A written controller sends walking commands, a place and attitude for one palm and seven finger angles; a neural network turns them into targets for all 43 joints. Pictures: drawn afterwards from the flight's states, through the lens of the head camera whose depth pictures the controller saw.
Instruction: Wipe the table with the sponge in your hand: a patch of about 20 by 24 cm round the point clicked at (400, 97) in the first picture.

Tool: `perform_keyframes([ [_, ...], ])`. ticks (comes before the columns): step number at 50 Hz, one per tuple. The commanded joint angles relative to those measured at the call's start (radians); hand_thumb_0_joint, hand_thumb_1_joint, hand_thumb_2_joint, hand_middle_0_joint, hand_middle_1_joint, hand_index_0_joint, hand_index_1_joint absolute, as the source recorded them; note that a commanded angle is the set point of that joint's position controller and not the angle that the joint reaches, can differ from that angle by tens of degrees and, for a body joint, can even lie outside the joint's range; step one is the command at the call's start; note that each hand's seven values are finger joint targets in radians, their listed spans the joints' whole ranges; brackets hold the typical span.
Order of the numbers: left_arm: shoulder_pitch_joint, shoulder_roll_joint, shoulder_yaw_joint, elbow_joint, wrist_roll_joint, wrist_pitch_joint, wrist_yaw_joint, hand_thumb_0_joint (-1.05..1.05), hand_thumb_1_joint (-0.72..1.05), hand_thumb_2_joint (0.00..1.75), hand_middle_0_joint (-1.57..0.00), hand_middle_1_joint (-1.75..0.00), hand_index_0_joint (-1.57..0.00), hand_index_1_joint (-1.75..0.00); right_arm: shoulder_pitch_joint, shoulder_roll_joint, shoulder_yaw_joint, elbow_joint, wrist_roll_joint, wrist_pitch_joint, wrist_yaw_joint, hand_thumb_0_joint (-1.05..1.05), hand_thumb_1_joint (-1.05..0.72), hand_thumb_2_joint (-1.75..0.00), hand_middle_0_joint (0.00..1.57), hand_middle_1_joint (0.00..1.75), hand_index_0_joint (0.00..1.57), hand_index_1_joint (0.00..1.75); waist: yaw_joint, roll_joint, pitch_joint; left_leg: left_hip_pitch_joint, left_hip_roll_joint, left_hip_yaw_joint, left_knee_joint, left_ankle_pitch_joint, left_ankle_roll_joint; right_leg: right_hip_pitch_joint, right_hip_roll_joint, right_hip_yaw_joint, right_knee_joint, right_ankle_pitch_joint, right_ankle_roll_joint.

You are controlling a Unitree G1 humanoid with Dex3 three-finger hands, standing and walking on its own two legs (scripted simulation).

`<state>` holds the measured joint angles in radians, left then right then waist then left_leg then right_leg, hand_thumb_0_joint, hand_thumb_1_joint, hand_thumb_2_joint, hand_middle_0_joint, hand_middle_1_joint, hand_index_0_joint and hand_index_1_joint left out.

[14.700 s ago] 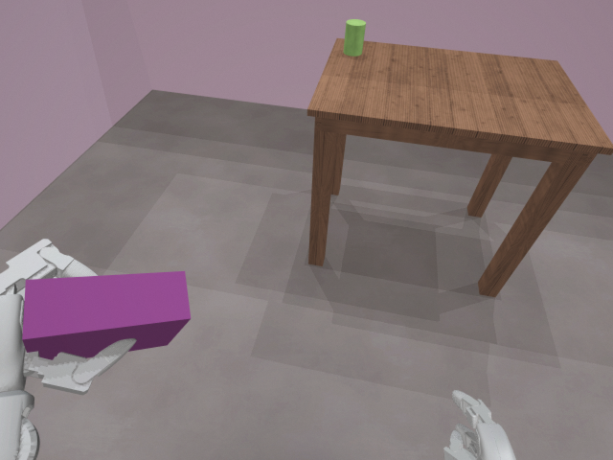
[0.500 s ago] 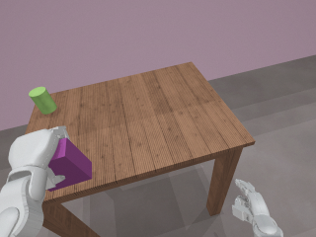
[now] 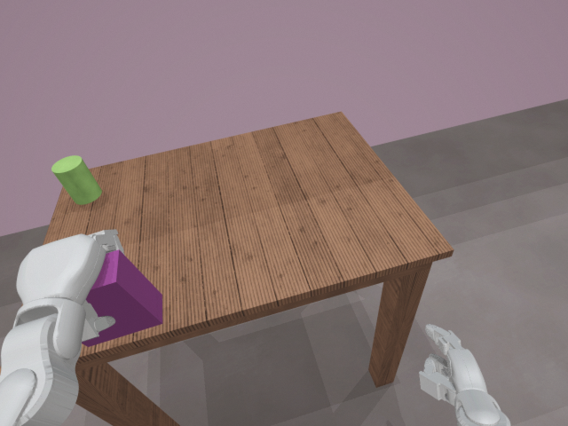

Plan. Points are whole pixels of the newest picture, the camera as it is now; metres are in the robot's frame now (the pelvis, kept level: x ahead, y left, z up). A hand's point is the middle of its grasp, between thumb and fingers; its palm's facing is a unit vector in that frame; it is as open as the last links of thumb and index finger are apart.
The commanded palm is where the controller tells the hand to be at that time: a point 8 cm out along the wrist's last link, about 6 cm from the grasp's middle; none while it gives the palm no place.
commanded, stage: move the sponge above the wiping area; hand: left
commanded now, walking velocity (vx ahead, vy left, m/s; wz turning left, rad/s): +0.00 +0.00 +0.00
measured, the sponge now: (111, 308) +0.22 +0.29 +0.07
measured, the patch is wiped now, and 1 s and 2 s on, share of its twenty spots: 0.00 0.00 0.00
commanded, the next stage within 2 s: none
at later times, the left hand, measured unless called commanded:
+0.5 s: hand (92, 282) +0.24 +0.32 +0.10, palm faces +0.01 -0.07 -1.00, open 9.1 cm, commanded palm +0.22 +0.31 +0.17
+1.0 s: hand (86, 285) +0.24 +0.33 +0.09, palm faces +0.00 -0.06 -1.00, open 9.1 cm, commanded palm +0.22 +0.34 +0.16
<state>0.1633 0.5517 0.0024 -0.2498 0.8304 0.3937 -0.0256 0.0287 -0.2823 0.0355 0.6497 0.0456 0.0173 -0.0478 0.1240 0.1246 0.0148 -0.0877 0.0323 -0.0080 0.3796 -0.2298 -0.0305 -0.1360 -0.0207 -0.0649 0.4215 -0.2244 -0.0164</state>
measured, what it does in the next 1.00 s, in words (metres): stands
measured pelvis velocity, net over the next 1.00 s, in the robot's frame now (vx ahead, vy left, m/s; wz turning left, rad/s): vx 0.02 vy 0.02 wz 0.02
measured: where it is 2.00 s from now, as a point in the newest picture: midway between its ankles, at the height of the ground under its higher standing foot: outside the picture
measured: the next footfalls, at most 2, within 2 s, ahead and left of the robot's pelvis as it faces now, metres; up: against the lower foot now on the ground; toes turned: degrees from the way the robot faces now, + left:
none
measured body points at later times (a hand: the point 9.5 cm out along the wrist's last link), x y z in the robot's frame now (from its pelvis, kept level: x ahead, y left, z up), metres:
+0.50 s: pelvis +0.00 +0.01 +0.00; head +0.00 -0.04 +0.45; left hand +0.24 +0.32 +0.16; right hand +0.24 -0.20 -0.09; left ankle -0.01 +0.15 -0.74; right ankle +0.01 -0.11 -0.74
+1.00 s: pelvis +0.02 +0.02 +0.00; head +0.03 -0.02 +0.45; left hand +0.24 +0.33 +0.15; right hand +0.25 -0.19 -0.10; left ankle -0.01 +0.15 -0.74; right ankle +0.01 -0.11 -0.74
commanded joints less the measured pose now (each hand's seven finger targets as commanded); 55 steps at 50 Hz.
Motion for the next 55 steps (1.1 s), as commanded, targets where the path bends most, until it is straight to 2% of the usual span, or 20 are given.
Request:
perform_keyframes([
  [1,-0.286,0.217,0.126,-0.139,0.04,-0.029,0.036,0.0,0.1,1.3,-1.2,-1.6,-1.2,-1.6,-0.215,-0.076,-0.027,-0.181,0.002,-0.069,-0.02,0.0,-0.9,-0.9,0.2,0.3,0.2,0.3,-0.013,-0.077,-0.151,-0.027,-0.065,0.025,-0.038,0.187,0.074,0.069,0.027,0.038,-0.079,0.069,-0.022],
  [5,-0.292,0.291,0.194,-0.133,0.054,-0.055,0.043,0.0,0.1,1.3,-1.2,-1.6,-1.2,-1.6,-0.23,-0.086,-0.03,-0.171,-0.006,-0.071,-0.021,0.0,-0.9,-0.9,0.2,0.3,0.2,0.3,0.007,-0.05,-0.183,-0.008,-0.069,0.004,-0.044,0.206,0.072,0.092,0.039,0.064,-0.084,0.09,-0.035],
  [6,-0.307,0.221,0.136,-0.125,0.055,-0.064,0.046,0.0,0.1,1.3,-1.2,-1.6,-1.2,-1.6,-0.204,-0.073,-0.028,-0.173,-0.003,-0.077,-0.019,0.0,-0.9,-0.9,0.2,0.3,0.2,0.3,-0.008,-0.061,-0.194,-0.014,-0.066,0.019,-0.038,0.224,0.072,0.098,0.029,0.032,-0.07,0.11,-0.03],
  [10,-0.244,0.265,0.192,-0.127,0.051,-0.061,0.055,0.0,0.1,1.3,-1.2,-1.6,-1.2,-1.6,-0.224,-0.085,-0.034,-0.172,-0.007,-0.069,-0.011,0.0,-0.9,-0.9,0.2,0.3,0.2,0.3,0.015,-0.029,-0.176,-0.013,-0.065,0.004,-0.048,0.231,0.069,0.101,0.04,0.054,-0.078,0.122,-0.04],
  [11,-0.262,0.219,0.154,-0.102,0.051,-0.059,0.057,0.0,0.1,1.3,-1.2,-1.6,-1.2,-1.6,-0.191,-0.078,-0.035,-0.169,-0.004,-0.072,-0.01,0.0,-0.9,-0.9,0.2,0.3,0.2,0.3,-0.003,-0.069,-0.181,-0.027,-0.062,0.02,-0.039,0.238,0.068,0.104,0.03,0.025,-0.065,0.132,-0.031],
  [15,-0.285,0.287,0.206,-0.073,0.057,-0.04,0.059,0.0,0.1,1.3,-1.2,-1.6,-1.2,-1.6,-0.224,-0.093,-0.035,-0.165,0.0,-0.058,-0.011,0.0,-0.9,-0.9,0.2,0.3,0.2,0.3,0.007,-0.055,-0.159,-0.035,-0.066,0.006,-0.05,0.21,0.068,0.093,0.039,0.055,-0.081,0.1,-0.039],
  [16,-0.299,0.215,0.139,-0.089,0.053,-0.045,0.057,0.0,0.1,1.3,-1.2,-1.6,-1.2,-1.6,-0.2,-0.082,-0.035,-0.174,0.003,-0.066,-0.01,0.0,-0.9,-0.9,0.2,0.3,0.2,0.3,-0.006,-0.043,-0.185,-0.032,-0.064,0.019,-0.041,0.222,0.068,0.1,0.029,0.026,-0.065,0.112,-0.032],
  [23,-0.339,0.258,0.164,-0.007,0.052,-0.075,0.045,0.0,0.1,1.3,-1.2,-1.6,-1.2,-1.6,-0.165,-0.101,-0.045,-0.145,-0.001,-0.061,-0.023,0.0,-0.9,-0.9,0.2,0.3,0.2,0.3,-0.023,-0.073,-0.165,-0.03,-0.065,0.008,-0.047,0.205,0.073,0.09,0.032,0.021,-0.084,0.111,-0.03],
  [26,-0.349,0.268,0.177,-0.049,0.066,-0.1,0.05,0.0,0.1,1.3,-1.2,-1.6,-1.2,-1.6,-0.16,-0.088,-0.041,-0.162,-0.002,-0.076,-0.022,0.0,-0.9,-0.9,0.2,0.3,0.2,0.3,-0.011,-0.047,-0.226,-0.005,-0.068,0.011,-0.026,0.268,0.074,0.115,0.033,0.016,-0.06,0.165,-0.035],
  [30,-0.234,0.308,0.247,-0.053,0.051,-0.105,0.058,0.0,0.1,1.3,-1.2,-1.6,-1.2,-1.6,-0.17,-0.094,-0.044,-0.162,-0.005,-0.062,-0.009,0.0,-0.9,-0.9,0.2,0.3,0.2,0.3,0.007,-0.04,-0.206,-0.01,-0.064,-0.003,-0.024,0.319,0.071,0.132,0.042,0.038,-0.06,0.233,-0.042],
  [31,-0.234,0.244,0.194,-0.054,0.046,-0.107,0.058,0.0,0.1,1.3,-1.2,-1.6,-1.2,-1.6,-0.143,-0.084,-0.042,-0.169,-0.005,-0.066,-0.006,0.0,-0.9,-0.9,0.2,0.3,0.2,0.3,-0.005,-0.053,-0.217,-0.016,-0.061,0.012,-0.018,0.33,0.072,0.134,0.031,0.008,-0.047,0.245,-0.033],
  [35,-0.219,0.296,0.242,-0.047,0.04,-0.094,0.059,0.0,0.1,1.3,-1.2,-1.6,-1.2,-1.6,-0.168,-0.096,-0.044,-0.165,-0.001,-0.053,-0.004,0.0,-0.9,-0.9,0.2,0.3,0.2,0.3,-0.002,-0.04,-0.183,-0.02,-0.062,0.002,-0.017,0.318,0.07,0.115,0.04,0.033,-0.059,0.24,-0.039],
  [38,-0.188,0.256,0.208,-0.046,0.029,-0.11,0.057,0.0,0.1,1.3,-1.2,-1.6,-1.2,-1.6,-0.123,-0.1,-0.056,-0.163,-0.003,-0.053,-0.005,0.0,-0.9,-0.9,0.2,0.3,0.2,0.3,-0.013,-0.05,-0.195,-0.018,-0.059,-0.001,-0.012,0.337,0.074,0.122,0.031,0.008,-0.053,0.261,-0.031],
  [40,-0.216,0.286,0.229,-0.085,0.038,-0.118,0.055,0.0,0.1,1.3,-1.2,-1.6,-1.2,-1.6,-0.16,-0.096,-0.047,-0.167,-0.001,-0.057,-0.007,0.0,-0.9,-0.9,0.2,0.3,0.2,0.3,-0.009,-0.044,-0.201,0.001,-0.059,-0.005,-0.005,0.351,0.075,0.111,0.042,0.027,-0.053,0.266,-0.038],
  [41,-0.224,0.241,0.183,-0.093,0.04,-0.128,0.056,0.0,0.1,1.3,-1.2,-1.6,-1.2,-1.6,-0.125,-0.089,-0.049,-0.172,-0.003,-0.064,-0.009,0.0,-0.9,-0.9,0.2,0.3,0.2,0.3,-0.022,-0.031,-0.224,0.003,-0.058,0.002,0.002,0.361,0.077,0.109,0.031,0.003,-0.044,0.264,-0.031],
  [45,-0.228,0.291,0.232,-0.078,0.05,-0.14,0.068,0.0,0.1,1.3,-1.2,-1.6,-1.2,-1.6,-0.145,-0.095,-0.05,-0.158,-0.004,-0.059,-0.01,0.0,-0.9,-0.9,0.2,0.3,0.2,0.3,-0.01,-0.038,-0.202,0.01,-0.055,-0.013,-0.006,0.365,0.073,0.099,0.045,0.022,-0.054,0.257,-0.041],
  [46,-0.239,0.255,0.198,-0.078,0.054,-0.147,0.073,0.0,0.1,1.3,-1.2,-1.6,-1.2,-1.6,-0.111,-0.089,-0.052,-0.161,-0.007,-0.064,-0.011,0.0,-0.9,-0.9,0.2,0.3,0.2,0.3,-0.018,-0.044,-0.233,0.007,-0.055,-0.003,0.002,0.377,0.075,0.109,0.033,0.002,-0.041,0.267,-0.035],
  [50,-0.226,0.322,0.271,-0.033,0.056,-0.134,0.087,0.0,0.1,1.3,-1.2,-1.6,-1.2,-1.6,-0.145,-0.097,-0.049,-0.151,-0.005,-0.049,-0.007,0.0,-0.9,-0.9,0.2,0.3,0.2,0.3,0.0,-0.03,-0.201,-0.006,-0.059,-0.013,-0.006,0.375,0.07,0.118,0.042,0.025,-0.05,0.278,-0.045],
  [53,-0.212,0.28,0.235,-0.002,0.047,-0.132,0.085,0.0,0.1,1.3,-1.2,-1.6,-1.2,-1.6,-0.107,-0.102,-0.061,-0.143,-0.005,-0.041,-0.006,0.0,-0.9,-0.9,0.2,0.3,0.2,0.3,-0.01,-0.032,-0.226,-0.01,-0.057,-0.009,-0.002,0.389,0.07,0.131,0.031,0.003,-0.046,0.297,-0.036],
  [55,-0.193,0.316,0.269,0.017,0.043,-0.123,0.078,0.0,0.1,1.3,-1.2,-1.6,-1.2,-1.6,-0.143,-0.1,-0.05,-0.148,-0.002,-0.041,-0.005,0.0,-0.9,-0.9,0.2,0.3,0.2,0.3,-0.004,-0.047,-0.199,-0.014,-0.059,-0.011,-0.001,0.373,0.071,0.122,0.04,0.022,-0.049,0.297,-0.041],
])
